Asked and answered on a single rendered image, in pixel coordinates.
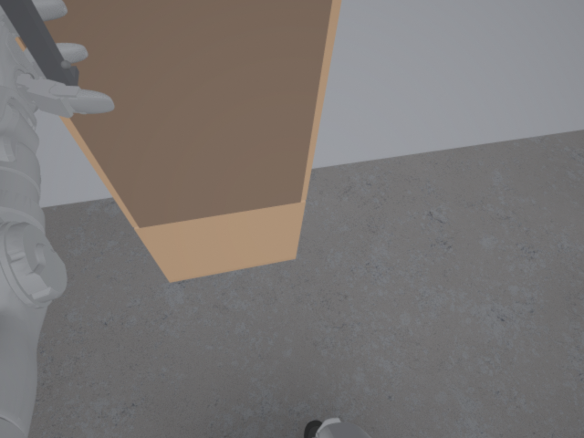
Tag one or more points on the robot left upper arm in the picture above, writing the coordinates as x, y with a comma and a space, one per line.
31, 276

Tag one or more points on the right robot shin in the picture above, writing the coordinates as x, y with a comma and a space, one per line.
328, 421

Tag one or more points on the robot left forearm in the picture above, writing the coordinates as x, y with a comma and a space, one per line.
19, 167

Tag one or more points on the left robot hand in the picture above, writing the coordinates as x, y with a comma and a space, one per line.
42, 93

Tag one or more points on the handle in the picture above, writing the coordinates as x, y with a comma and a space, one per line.
31, 28

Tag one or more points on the cupboard door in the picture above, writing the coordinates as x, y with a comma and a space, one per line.
214, 100

